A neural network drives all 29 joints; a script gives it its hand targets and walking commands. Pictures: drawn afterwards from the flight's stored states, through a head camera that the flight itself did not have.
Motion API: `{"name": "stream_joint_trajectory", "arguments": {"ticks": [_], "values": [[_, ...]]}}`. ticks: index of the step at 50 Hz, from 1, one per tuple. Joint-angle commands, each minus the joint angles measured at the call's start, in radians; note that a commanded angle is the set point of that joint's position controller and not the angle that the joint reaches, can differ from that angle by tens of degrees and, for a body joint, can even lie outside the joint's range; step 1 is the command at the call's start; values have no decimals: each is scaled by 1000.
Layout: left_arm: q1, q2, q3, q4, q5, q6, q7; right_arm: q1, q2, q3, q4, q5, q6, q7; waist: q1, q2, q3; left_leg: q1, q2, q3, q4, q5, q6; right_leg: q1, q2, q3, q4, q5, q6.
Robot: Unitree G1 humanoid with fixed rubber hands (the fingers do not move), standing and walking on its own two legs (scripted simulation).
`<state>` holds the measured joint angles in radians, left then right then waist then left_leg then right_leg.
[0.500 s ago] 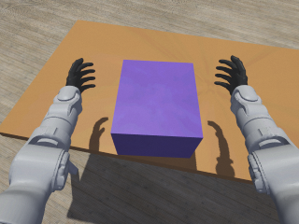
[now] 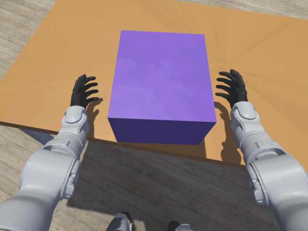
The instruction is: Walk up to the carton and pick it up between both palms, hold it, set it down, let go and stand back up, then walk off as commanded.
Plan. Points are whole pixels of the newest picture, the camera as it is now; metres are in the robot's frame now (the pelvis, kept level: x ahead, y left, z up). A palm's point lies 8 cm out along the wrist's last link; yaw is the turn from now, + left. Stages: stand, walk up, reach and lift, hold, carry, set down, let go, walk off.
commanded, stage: reach and lift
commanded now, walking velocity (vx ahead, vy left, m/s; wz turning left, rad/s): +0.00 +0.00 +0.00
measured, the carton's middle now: (160, 88) +0.51 +0.04 +0.00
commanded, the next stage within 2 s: none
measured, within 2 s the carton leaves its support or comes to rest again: neither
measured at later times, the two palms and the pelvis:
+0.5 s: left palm (96, 102) +0.43 +0.21 +0.01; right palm (224, 94) +0.48 -0.13 +0.04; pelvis +0.00 +0.00 -0.01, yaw +0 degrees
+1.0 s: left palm (98, 102) +0.43 +0.20 +0.01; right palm (224, 97) +0.47 -0.13 +0.04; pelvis +0.00 +0.00 +0.00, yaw -1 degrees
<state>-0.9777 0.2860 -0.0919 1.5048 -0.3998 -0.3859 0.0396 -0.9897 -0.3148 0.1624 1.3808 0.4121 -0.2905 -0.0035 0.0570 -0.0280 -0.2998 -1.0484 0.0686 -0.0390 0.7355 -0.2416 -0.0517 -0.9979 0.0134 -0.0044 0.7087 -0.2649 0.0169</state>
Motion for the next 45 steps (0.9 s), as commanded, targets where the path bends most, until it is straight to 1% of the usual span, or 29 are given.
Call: {"name": "stream_joint_trajectory", "arguments": {"ticks": [1,6,7,10,13,16,17,20,24,26,28,30,34,35,36,39,41,42,43,44,45], "values": [[-516,188,6,-167,-8,-92,5,-532,-202,-8,-160,12,-93,1,25,36,-861,477,-53,116,62,401,-28,341,41,-81,39,305,22],[-502,163,-1,-173,-5,-80,0,-539,-194,6,-165,17,-98,5,25,26,-879,487,-54,115,91,445,-33,327,49,-88,60,331,21],[-501,154,1,-163,-3,-76,-2,-546,-180,12,-170,17,-98,4,27,16,-873,481,-55,116,95,442,-31,327,48,-85,61,327,21],[-488,126,2,-202,-1,-71,-5,-544,-161,10,-189,12,-101,4,22,9,-866,491,-56,114,104,467,-33,326,50,-85,64,344,23],[-493,100,17,-210,22,-67,-7,-546,-126,4,-172,-8,-97,1,19,3,-828,490,-55,111,104,475,-32,324,50,-82,58,337,21],[-489,75,38,-216,45,-70,-7,-536,-95,-13,-166,-33,-95,-5,13,-1,-798,478,-58,115,97,454,-29,331,47,-79,56,328,23],[-480,75,53,-211,56,-70,-7,-532,-83,-17,-162,-44,-95,-10,17,-5,-787,468,-60,116,96,456,-27,347,45,-74,56,340,23],[-491,65,81,-210,86,-72,-1,-532,-60,-41,-149,-70,-95,-22,11,5,-765,458,-61,121,87,435,-28,361,42,-70,47,334,24],[-495,55,123,-216,135,-72,16,-531,-46,-76,-123,-103,-105,-43,10,40,-764,462,-61,127,81,445,-38,377,44,-66,37,342,20],[-501,47,128,-221,141,-76,22,-537,-32,-83,-146,-113,-106,-50,9,38,-777,458,-60,129,79,440,-38,391,42,-65,37,349,21],[-499,42,137,-229,153,-81,31,-539,-16,-90,-164,-120,-107,-53,19,48,-795,462,-61,132,77,446,-40,407,41,-60,34,358,20],[-495,35,146,-205,159,-81,34,-541,5,-90,-173,-130,-98,-56,24,32,-786,433,-61,134,68,419,-33,437,35,-54,32,359,22],[-507,8,136,-173,152,-89,34,-547,37,-102,-176,-153,-82,-58,16,9,-743,415,-61,135,48,366,-22,442,30,-54,31,315,23],[-515,-2,132,-186,147,-93,37,-545,43,-111,-180,-160,-84,-57,9,14,-751,430,-58,132,47,372,-25,431,31,-57,30,310,21],[-520,-4,133,-186,148,-96,38,-545,46,-111,-179,-163,-84,-56,15,17,-749,442,-58,132,49,376,-25,422,33,-58,27,302,17],[-528,-23,129,-178,150,-102,44,-547,55,-122,-174,-174,-84,-53,17,21,-745,461,-55,129,57,389,-29,401,37,-61,25,295,11],[-523,-27,139,-162,154,-101,47,-548,58,-130,-169,-187,-79,-53,21,4,-739,457,-55,130,58,390,-27,404,37,-60,22,296,10],[-527,-30,136,-168,155,-104,48,-552,60,-134,-171,-190,-81,-54,18,10,-741,460,-55,129,61,395,-29,403,37,-62,24,300,9],[-525,-31,136,-154,156,-104,48,-548,66,-132,-167,-194,-79,-54,21,6,-729,458,-54,130,59,390,-28,403,37,-61,23,293,9],[-523,-36,138,-165,156,-108,47,-543,75,-135,-173,-198,-79,-52,22,7,-732,460,-56,131,60,397,-28,407,36,-59,22,300,9],[-524,-34,142,-163,161,-109,47,-544,78,-140,-168,-203,-80,-53,18,3,-736,459,-55,130,63,400,-26,414,36,-58,22,314,9]]}}
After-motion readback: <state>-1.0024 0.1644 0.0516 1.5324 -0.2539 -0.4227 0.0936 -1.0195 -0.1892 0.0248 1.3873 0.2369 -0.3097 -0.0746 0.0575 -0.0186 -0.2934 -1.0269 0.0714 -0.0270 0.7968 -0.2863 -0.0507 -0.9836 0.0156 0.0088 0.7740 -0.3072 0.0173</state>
